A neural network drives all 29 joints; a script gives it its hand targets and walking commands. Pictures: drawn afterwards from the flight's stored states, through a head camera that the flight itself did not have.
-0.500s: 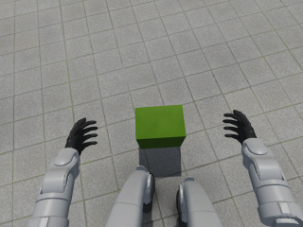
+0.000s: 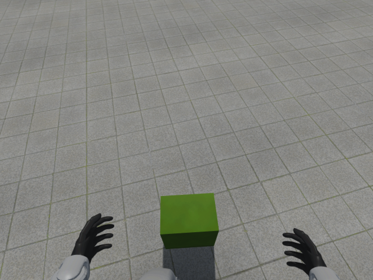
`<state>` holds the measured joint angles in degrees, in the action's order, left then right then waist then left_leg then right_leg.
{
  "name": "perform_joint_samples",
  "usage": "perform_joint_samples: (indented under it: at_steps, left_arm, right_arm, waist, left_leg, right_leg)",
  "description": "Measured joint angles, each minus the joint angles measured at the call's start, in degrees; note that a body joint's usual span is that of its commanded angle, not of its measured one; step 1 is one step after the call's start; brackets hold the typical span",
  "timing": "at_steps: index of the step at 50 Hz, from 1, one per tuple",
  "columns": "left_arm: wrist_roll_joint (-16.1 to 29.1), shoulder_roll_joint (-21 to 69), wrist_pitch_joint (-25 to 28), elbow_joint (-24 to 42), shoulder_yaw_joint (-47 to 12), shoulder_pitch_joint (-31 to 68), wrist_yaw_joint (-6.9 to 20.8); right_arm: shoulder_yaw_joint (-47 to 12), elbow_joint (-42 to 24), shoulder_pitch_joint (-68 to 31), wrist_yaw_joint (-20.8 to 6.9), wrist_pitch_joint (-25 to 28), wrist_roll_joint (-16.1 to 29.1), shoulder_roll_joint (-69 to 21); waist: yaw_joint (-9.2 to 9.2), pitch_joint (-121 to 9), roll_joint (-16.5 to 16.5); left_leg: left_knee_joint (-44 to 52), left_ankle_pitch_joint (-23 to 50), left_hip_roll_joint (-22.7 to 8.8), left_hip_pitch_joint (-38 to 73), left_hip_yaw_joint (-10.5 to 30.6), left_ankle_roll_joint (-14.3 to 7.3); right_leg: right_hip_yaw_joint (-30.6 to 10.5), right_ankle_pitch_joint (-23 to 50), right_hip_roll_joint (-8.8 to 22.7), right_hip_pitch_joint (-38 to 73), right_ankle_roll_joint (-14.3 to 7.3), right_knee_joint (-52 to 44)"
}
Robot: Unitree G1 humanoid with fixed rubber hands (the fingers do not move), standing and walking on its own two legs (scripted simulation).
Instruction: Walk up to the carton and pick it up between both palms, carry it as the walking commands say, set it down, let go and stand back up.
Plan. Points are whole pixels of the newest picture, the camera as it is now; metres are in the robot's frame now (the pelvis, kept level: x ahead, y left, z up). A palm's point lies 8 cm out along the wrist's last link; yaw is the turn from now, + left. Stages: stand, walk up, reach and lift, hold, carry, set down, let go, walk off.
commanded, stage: let go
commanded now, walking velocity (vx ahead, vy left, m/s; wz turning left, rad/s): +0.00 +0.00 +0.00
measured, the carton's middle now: (188, 222) +0.42 +0.05 -0.63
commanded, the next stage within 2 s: stand in 0.34 s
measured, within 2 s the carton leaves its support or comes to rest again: neither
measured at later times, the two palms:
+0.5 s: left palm (74, 267) +0.14 +0.27 -0.07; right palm (321, 267) +0.17 -0.25 -0.07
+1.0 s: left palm out of the picture +0.11 +0.29 -0.09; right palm (321, 267) +0.17 -0.24 -0.06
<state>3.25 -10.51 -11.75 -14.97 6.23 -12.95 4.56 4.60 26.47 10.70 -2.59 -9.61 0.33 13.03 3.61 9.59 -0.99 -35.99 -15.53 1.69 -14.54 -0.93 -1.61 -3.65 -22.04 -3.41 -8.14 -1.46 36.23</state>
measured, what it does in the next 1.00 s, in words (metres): stands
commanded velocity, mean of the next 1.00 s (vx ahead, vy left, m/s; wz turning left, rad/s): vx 0.00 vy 0.00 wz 0.00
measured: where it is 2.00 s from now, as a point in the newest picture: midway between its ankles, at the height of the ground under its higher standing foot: outside the picture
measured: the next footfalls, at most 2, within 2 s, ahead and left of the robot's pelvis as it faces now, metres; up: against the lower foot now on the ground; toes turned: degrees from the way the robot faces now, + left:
none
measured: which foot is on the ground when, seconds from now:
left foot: down 0.00-1.00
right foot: down 0.00-1.00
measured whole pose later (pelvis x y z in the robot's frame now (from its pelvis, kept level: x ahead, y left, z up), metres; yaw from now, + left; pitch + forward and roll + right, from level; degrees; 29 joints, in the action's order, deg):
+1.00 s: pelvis +0.02 +0.01 +0.00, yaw +0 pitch -5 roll -1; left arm 2.0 -16.2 -0.9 -42.6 5.0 -16.3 0.3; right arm 4.6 39.3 13.8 -1.4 -0.7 0.3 13.0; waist 3.6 -6.6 0.8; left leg -35.3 -16.6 1.7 -14.0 -0.7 -2.4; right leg -3.5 -21.9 -3.4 -6.5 -1.4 33.3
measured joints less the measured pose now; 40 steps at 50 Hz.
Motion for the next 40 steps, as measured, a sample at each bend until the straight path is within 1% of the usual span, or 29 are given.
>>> perform_joint_samples:
  at_steps: [9, 18, 22, 26, 32, 40]
  left_arm:
    - [-0.01, -0.18, -0.20, -2.19, -1.02, -0.03, 0.22]
    - [-0.01, -0.24, -2.72, -2.57, -1.06, -0.05, -2.16]
    - [-0.63, -2.09, 1.73, -11.75, -1.14, -0.27, -3.55]
    - [-1.24, -4.23, 5.21, -18.48, -1.16, -2.00, -3.88]
    - [-1.26, -5.52, 8.46, -22.96, -1.18, -3.34, -4.04]
    - [-1.26, -5.62, 10.01, -25.53, -1.19, -3.37, -4.20]
  right_arm:
    - [0.00, -0.01, 0.87, 0.00, 0.01, 0.00, 0.00]
    - [0.01, 0.26, 0.88, 0.00, 1.45, 0.00, 0.00]
    - [0.01, 6.16, 1.27, 0.00, 3.75, 0.00, 0.00]
    - [0.01, 9.25, 2.74, 0.00, 5.17, 0.00, 0.00]
    - [0.01, 10.98, 3.06, 0.01, 7.26, 0.00, 0.00]
    - [0.01, 11.73, 3.06, 0.71, 8.49, 0.00, 0.00]
  waist:
    - [0.00, 0.05, -0.25]
    - [0.00, -0.54, 0.11]
    - [0.00, -5.67, 0.88]
    - [0.00, -11.45, 1.75]
    - [0.00, -14.98, 2.33]
    - [0.00, -16.23, 2.45]
  left_leg:
    - [0.63, -0.37, -0.02, 1.25, 0.14, 0.09]
    - [0.63, -0.15, -0.02, 1.26, 0.23, 0.22]
    - [0.64, -0.75, 0.00, 1.28, 0.23, -0.10]
    - [0.64, -1.54, 0.00, 1.11, 0.23, -0.10]
    - [0.64, -1.82, 0.00, 0.86, 0.23, -0.19]
    - [0.64, -1.63, -0.01, 0.68, 0.23, -0.41]
  right_leg:
    - [0.06, 0.01, 0.00, 1.59, -0.02, -1.34]
    - [0.16, 0.20, 0.00, 1.61, -0.02, -1.31]
    - [0.15, -0.27, 0.00, 1.65, -0.02, -1.40]
    - [0.10, -0.85, 0.00, 1.63, -0.06, -1.75]
    - [0.08, -0.94, 0.00, 1.61, -0.12, -2.22]
    - [0.09, -0.54, 0.00, 1.60, -0.12, -2.61]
